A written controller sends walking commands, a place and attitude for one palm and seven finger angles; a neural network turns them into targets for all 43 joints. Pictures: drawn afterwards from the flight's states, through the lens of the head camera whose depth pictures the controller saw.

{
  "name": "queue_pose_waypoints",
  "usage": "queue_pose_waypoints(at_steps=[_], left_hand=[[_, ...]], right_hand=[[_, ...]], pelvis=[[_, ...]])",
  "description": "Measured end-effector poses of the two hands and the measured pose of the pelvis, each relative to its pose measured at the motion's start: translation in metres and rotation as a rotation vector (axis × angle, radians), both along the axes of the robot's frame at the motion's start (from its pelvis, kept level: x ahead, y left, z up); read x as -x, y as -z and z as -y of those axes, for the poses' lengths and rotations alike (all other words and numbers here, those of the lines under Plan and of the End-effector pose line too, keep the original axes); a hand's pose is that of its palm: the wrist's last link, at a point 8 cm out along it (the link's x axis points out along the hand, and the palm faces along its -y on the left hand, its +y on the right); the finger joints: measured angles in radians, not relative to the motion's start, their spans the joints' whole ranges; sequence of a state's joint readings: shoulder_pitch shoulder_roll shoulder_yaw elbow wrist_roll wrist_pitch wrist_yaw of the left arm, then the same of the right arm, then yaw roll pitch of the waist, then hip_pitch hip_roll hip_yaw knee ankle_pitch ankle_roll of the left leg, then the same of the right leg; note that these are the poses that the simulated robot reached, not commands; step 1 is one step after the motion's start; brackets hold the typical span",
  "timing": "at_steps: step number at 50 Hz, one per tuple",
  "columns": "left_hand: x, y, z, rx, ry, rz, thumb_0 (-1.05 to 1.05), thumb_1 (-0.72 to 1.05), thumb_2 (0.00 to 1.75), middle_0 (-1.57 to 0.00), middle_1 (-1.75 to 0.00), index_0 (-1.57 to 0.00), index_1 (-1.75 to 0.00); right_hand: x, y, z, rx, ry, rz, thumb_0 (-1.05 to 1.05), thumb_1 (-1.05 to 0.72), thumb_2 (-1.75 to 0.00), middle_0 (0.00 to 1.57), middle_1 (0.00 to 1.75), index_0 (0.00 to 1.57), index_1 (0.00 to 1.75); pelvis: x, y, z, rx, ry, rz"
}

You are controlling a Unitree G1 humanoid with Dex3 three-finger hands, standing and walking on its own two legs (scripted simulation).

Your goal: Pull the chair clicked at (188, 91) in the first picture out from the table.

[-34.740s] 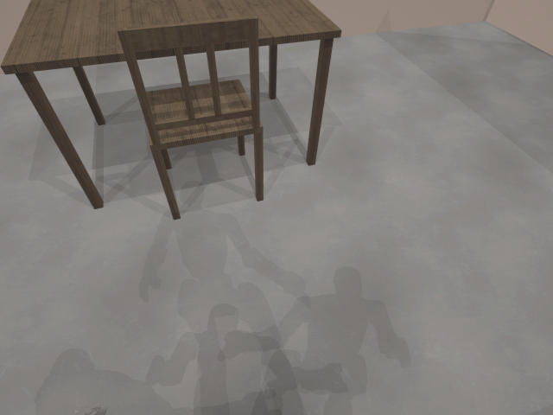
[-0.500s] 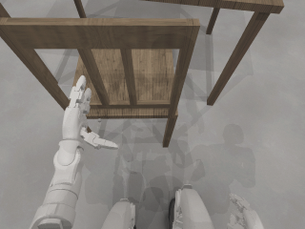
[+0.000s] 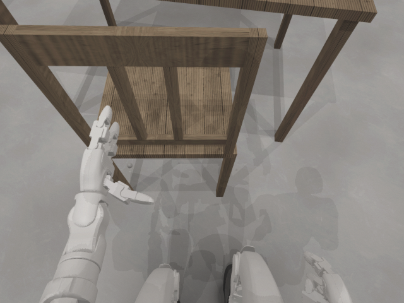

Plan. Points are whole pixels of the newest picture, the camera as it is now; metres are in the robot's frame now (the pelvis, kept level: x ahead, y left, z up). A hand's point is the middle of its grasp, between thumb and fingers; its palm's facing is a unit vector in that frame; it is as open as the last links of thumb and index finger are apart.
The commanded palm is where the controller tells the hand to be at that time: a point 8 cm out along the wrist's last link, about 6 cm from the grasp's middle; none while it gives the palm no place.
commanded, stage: aim the fingers beside a spindle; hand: left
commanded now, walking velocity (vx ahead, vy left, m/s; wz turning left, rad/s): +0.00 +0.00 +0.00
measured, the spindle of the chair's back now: (131, 107) +0.52 +0.17 +0.00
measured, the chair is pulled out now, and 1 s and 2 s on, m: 0.19 0.19 0.19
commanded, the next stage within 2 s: push the fingers through the gap in 0.02 s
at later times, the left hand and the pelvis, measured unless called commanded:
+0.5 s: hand (135, 146) +0.41 +0.14 +0.02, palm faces +0.00 -1.00 -0.04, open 16.9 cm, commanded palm +0.38 +0.19 +0.02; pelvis +0.00 +0.00 +0.00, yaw +0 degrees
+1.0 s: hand (139, 126) +0.46 +0.14 +0.02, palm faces +0.02 -1.00 -0.05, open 16.9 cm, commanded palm +0.43 +0.19 +0.02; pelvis -0.01 +0.00 +0.00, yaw +0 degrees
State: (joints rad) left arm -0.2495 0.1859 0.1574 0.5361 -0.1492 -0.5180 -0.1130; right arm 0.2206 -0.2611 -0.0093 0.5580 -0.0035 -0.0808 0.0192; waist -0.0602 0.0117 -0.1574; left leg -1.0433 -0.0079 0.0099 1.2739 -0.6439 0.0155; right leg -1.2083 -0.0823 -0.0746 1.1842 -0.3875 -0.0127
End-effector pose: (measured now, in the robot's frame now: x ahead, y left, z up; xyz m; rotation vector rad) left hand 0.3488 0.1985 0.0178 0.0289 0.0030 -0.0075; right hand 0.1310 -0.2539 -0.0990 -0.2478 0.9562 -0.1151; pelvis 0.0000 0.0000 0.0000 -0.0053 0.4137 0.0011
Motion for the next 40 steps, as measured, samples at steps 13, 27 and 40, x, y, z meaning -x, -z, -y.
queue_pose_waypoints(at_steps=[13,27,40], left_hand=[[-0.007,0.000,0.000,-0.009,-0.001,0.008,-0.01,-0.50,0.30,-0.06,-0.08,-0.06,-0.08],[-0.040,-0.006,0.008,-0.012,-0.005,0.011,-0.01,-0.50,0.30,-0.06,-0.08,-0.05,-0.08],[-0.063,-0.003,0.009,-0.026,-0.024,0.000,-0.01,-0.50,0.30,-0.06,-0.08,-0.05,-0.08]], right_hand=[[-0.001,0.005,-0.006,-0.002,-0.017,-0.006,0.01,-0.90,-0.90,0.20,0.30,0.21,0.30],[0.030,0.010,0.000,-0.004,0.038,-0.089,0.01,-0.90,-0.90,0.20,0.30,0.21,0.30],[0.056,0.012,0.010,0.016,0.061,-0.163,0.01,-0.90,-0.90,0.20,0.30,0.21,0.30]], pelvis=[[0.002,0.003,-0.002,0.004,-0.009,0.000],[0.001,0.002,-0.002,0.000,0.003,-0.018],[0.005,0.003,0.002,-0.002,0.004,-0.024]])
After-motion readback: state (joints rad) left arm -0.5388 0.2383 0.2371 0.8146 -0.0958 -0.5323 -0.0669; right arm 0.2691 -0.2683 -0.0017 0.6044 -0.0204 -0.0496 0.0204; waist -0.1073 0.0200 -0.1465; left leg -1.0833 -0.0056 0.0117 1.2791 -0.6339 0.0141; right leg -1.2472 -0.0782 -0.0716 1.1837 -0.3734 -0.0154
